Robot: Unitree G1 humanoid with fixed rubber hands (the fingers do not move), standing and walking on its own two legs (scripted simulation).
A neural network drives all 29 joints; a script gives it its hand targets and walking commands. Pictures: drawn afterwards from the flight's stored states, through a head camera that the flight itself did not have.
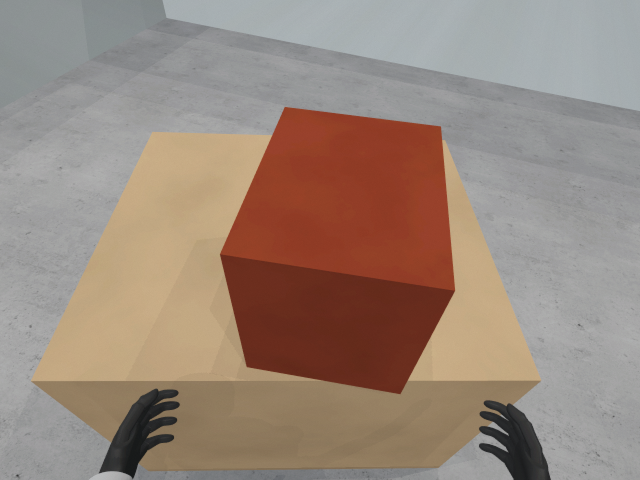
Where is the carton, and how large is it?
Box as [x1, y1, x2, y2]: [220, 107, 454, 393]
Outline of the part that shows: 285,107 220,253 246,365 254,368 400,393 454,291 440,126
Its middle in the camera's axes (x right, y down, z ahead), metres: +0.03 +0.02 +0.62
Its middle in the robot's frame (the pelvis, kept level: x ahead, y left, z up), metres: +0.44 -0.03 +0.00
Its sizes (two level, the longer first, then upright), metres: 0.314 0.250 0.289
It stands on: a pedestal, 0.64 m high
